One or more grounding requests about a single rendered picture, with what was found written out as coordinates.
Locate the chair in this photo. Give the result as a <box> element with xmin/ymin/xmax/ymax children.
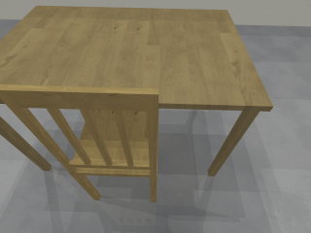
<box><xmin>0</xmin><ymin>84</ymin><xmax>159</xmax><ymax>202</ymax></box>

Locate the table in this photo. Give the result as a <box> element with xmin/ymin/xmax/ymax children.
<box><xmin>0</xmin><ymin>5</ymin><xmax>274</xmax><ymax>177</ymax></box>

